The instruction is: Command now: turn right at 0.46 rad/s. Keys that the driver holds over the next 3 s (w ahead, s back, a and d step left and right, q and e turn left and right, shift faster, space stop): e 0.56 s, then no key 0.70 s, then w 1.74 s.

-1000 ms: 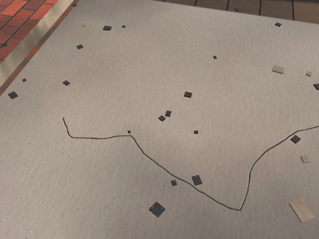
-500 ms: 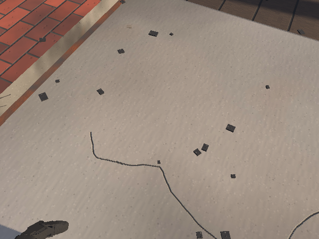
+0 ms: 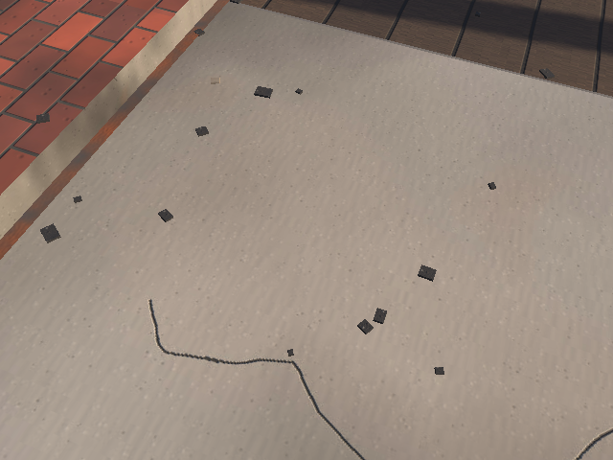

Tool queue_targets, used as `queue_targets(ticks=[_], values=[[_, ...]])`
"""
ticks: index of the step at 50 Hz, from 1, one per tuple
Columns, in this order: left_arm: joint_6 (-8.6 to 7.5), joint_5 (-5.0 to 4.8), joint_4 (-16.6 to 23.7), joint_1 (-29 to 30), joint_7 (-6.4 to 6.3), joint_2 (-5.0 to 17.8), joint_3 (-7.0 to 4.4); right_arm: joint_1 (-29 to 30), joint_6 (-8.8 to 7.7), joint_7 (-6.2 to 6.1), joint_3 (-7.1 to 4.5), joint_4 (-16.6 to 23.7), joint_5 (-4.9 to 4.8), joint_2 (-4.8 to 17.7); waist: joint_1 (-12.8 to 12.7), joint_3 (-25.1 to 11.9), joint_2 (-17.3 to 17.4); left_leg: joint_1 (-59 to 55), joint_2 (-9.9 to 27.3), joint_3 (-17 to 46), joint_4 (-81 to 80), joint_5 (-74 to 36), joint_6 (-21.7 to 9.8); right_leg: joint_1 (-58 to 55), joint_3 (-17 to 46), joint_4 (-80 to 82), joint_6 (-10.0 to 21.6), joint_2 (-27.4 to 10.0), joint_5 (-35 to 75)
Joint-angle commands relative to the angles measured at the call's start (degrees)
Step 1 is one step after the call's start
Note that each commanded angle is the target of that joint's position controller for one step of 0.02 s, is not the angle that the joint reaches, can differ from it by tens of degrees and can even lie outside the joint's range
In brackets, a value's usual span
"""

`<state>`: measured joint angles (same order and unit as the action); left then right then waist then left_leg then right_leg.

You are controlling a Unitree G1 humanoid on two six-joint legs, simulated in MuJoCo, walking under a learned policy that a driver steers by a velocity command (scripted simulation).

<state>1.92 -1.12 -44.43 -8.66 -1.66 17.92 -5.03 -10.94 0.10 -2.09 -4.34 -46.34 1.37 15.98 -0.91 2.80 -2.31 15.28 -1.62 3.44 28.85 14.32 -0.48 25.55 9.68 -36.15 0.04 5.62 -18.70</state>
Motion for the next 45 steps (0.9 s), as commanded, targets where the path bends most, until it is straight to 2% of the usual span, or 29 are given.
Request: queue_targets(ticks=[1,2,3,4,6,9,12,14,16,18,19,20,21,22,23,24,25,26,28,31,33,37,39,40,41,42,43,44,45], values=[[-1.41,0.07,4.1,-1.2,0.09,9.0,-2.77,4.1,-1.37,-0.6,-1.63,5.6,1.52,8.2,-1.3,-4.8,10.6,-5.3,21.1,18.2,-12.9,-15.4,-12.4,9.0,-0.7,-24.1,-1.3,-1.4,-11.4],[-0.64,0.13,2.4,-3.6,-0.14,8.0,-2.74,5.9,-1.6,-0.71,-1.28,6.2,0.28,7.2,-2.0,-4.5,8.7,-6.4,17.8,12.9,-11.5,-17.6,-10.1,9.3,-1.5,-27.5,-2.4,-1.6,-8.7],[-0.04,0.39,2.0,-4.4,-0.32,7.3,-2.59,6.0,-1.71,-0.77,-1.02,6.2,-0.7,6.7,-1.5,-4.1,8.6,-8.0,17.0,10.4,-10.5,-20.2,-9.5,11.0,-1.8,-30.8,-3.4,-2.2,-6.2],[0.32,0.32,2.4,-3.9,-0.22,6.2,-2.25,5.0,-1.59,-0.94,-0.76,5.9,-0.93,6.6,-0.9,-3.7,8.7,-8.1,16.2,7.7,-10.1,-23.9,-9.8,11.4,-2.7,-32.9,-4.4,-2.6,-5.1],[0.45,-0.37,4.7,-0.6,0.19,5.0,-1.53,2.3,-0.99,-1.27,-0.82,5.2,-0.76,7.0,1.0,-2.9,10.0,-10.8,15.4,4.5,-10.2,-25.4,-10.8,13.2,-5.2,-29.7,-5.8,-3.8,-2.6],[0.43,-0.39,7.7,3.4,1.0,3.9,-0.58,-0.8,-0.16,-1.66,-1.46,4.5,-0.64,8.9,3.6,-3.9,11.0,-16.0,17.2,3.5,-9.8,-26.2,-11.9,12.6,-7.0,-20.8,-7.0,-6.1,-2.2],[0.51,-0.23,9.5,4.1,2.08,3.6,0.03,0.1,0.25,-1.11,-2.33,5.0,-0.93,11.4,3.9,-4.7,12.0,-13.7,18.5,0.7,-9.6,-27.7,-12.1,5.5,-10.2,-13.0,-6.0,-7.5,-3.3],[0.78,-0.26,10.0,3.6,2.53,4.5,-0.24,0.6,0.27,-0.5,-2.68,5.1,-1.32,12.1,3.7,-5.0,12.5,-12.1,18.9,-0.8,-8.7,-28.5,-11.8,1.1,-12.5,-8.5,-4.8,-6.9,-3.1],[1.22,-0.27,10.5,2.9,2.99,4.9,-0.59,1.0,0.07,0.08,-2.93,5.0,-2.15,12.5,3.2,-4.9,12.8,-12.1,19.6,-1.5,-6.7,-28.4,-10.8,-1.8,-13.6,-2.8,-3.0,-6.4,-1.8],[1.45,-0.15,9.6,-0.8,3.23,5.0,-1.18,2.1,-0.22,0.35,-2.9,4.7,-3.34,11.9,0.4,-5.6,11.5,-9.5,18.4,-4.3,-1.0,-25.8,-7.4,-9.7,-15.0,9.1,0.1,-4.8,7.2],[1.42,0.0,8.9,-3.7,2.64,7.2,-2.17,-1.3,-0.63,0.68,-2.44,3.3,-2.98,10.0,-0.3,-7.5,6.8,-4.5,15.8,-7.9,6.1,-19.8,-3.4,-18.5,-11.7,14.4,2.4,-5.0,16.5],[1.28,0.13,9.5,-6.9,1.54,14.1,-3.93,-1.2,-0.9,0.93,-1.37,4.9,-0.21,6.7,-0.1,-10.2,-7.8,11.1,10.1,-12.4,23.1,2.8,2.3,-31.3,6.3,14.0,7.7,-18.0,39.2],[0.19,1.83,10.8,-6.2,1.89,16.3,-3.74,2.9,-1.08,0.67,-0.79,8.2,0.55,5.5,-1.2,-12.3,-14.6,22.5,1.9,-6.5,35.6,26.8,5.1,-30.2,21.6,13.7,21.0,-29.7,49.8],[-1.05,2.09,10.7,-6.3,2.51,13.0,-2.94,5.3,-0.86,0.48,-1.72,8.2,-0.53,8.8,-3.6,-13.3,-6.6,23.0,3.5,-0.5,41.7,25.5,5.0,-28.1,18.0,15.5,22.2,-27.9,43.2],[-1.83,1.81,10.4,-3.5,2.37,11.4,-2.35,5.6,-0.61,0.35,-1.95,8.2,-1.66,9.1,-1.6,-9.6,-5.7,23.3,4.5,0.3,41.8,20.2,4.1,-24.8,12.4,15.9,18.5,-23.8,36.9],[-1.97,1.01,10.6,-0.5,1.96,10.3,-2.19,4.5,-0.35,-0.22,-2.17,7.1,-1.42,9.0,0.0,-7.6,-2.9,23.3,5.1,0.6,39.0,15.3,4.0,-22.1,9.2,16.2,15.0,-20.2,30.3],[-1.79,0.31,11.0,1.6,1.58,9.1,-1.68,4.1,-0.02,-0.7,-2.5,6.9,-0.84,9.9,0.9,-6.5,-3.5,22.4,5.2,0.9,36.7,11.9,4.2,-19.9,8.0,16.5,13.5,-18.8,28.6],[-1.54,0.46,11.3,2.1,1.22,9.1,-1.45,3.1,0.0,-0.66,-2.52,6.7,-0.57,9.6,1.6,-6.9,-4.4,19.7,4.2,0.3,36.9,9.4,4.7,-17.4,7.1,16.7,13.4,-17.4,29.3],[-1.32,0.86,11.5,1.8,0.74,9.1,-1.41,1.5,-0.24,-0.41,-2.25,6.7,-0.86,8.3,2.0,-8.3,-4.6,17.8,3.0,0.2,33.5,6.5,5.3,-16.9,6.7,16.9,13.7,-16.3,28.2],[-1.2,0.83,11.2,1.2,0.18,8.7,-1.15,2.1,-0.33,-0.18,-1.4,6.9,-1.09,6.7,1.0,-8.7,-5.1,15.8,3.1,0.1,24.4,4.5,5.9,-17.5,6.5,16.3,13.4,-16.0,24.5],[-1.02,1.1,10.9,1.0,0.17,9.0,-1.07,2.9,-0.38,0.19,-1.01,7.3,-1.15,6.3,0.2,-8.2,-6.0,12.6,3.2,-0.1,19.8,4.3,5.9,-15.6,7.3,16.2,13.4,-15.9,20.7],[-0.71,1.42,10.1,0.8,0.91,8.7,-0.43,3.3,-0.8,0.88,-0.95,8.1,-1.64,7.1,-0.8,-6.5,-6.6,7.0,2.7,-0.9,12.4,6.2,4.7,-13.0,10.4,15.1,13.5,-16.5,17.9],[-0.64,1.05,9.7,1.9,1.06,7.5,0.32,1.8,-1.3,1.33,-0.77,7.9,-1.66,6.3,0.6,-6.2,-5.9,2.3,2.4,-1.6,4.0,2.7,3.5,-12.5,11.0,13.0,12.3,-15.6,18.8],[-0.66,0.72,9.3,2.2,1.02,6.4,0.86,0.2,-1.66,1.61,-0.56,7.4,-1.38,5.6,2.2,-6.1,-5.1,-2.6,2.3,-2.0,-4.4,-4.4,2.5,-11.1,10.4,11.8,10.4,-14.2,17.8],[-1.03,1.16,8.7,0.1,0.98,4.7,1.51,-0.2,-2.0,1.6,-0.56,7.7,-0.47,6.8,1.8,-6.8,-2.6,-8.0,5.5,1.4,-7.7,-12.4,1.3,-8.9,9.6,10.6,7.3,-12.1,13.6],[-1.52,2.5,8.5,-2.8,1.04,3.2,1.98,-0.7,-2.04,1.25,-1.18,8.6,0.4,11.0,-0.7,-8.4,6.4,-11.9,14.2,9.1,-7.5,-25.0,-1.8,-6.2,4.5,3.6,3.6,-6.8,4.2],[-1.69,1.99,8.7,-4.2,1.0,3.0,1.75,1.9,-1.93,1.47,-0.63,7.6,0.78,10.1,-3.7,-7.6,14.6,-5.5,17.9,13.6,-8.0,-23.0,-8.6,-7.4,-1.5,3.3,1.1,-3.5,-4.3],[-1.58,2.46,8.0,-3.2,0.74,5.0,1.47,5.0,-2.16,1.78,0.43,8.7,0.28,6.2,-2.8,-6.7,12.9,-2.6,16.3,12.8,-9.1,-16.6,-9.5,-11.0,-2.2,4.6,-0.5,-5.4,-2.1],[-1.38,2.36,7.9,-1.3,0.69,5.4,1.19,5.0,-2.32,1.94,0.63,8.5,0.13,5.6,-1.7,-6.3,12.0,-2.8,12.9,9.8,-8.6,-11.1,-6.9,-11.7,-2.3,6.1,-0.5,-5.1,2.0]])
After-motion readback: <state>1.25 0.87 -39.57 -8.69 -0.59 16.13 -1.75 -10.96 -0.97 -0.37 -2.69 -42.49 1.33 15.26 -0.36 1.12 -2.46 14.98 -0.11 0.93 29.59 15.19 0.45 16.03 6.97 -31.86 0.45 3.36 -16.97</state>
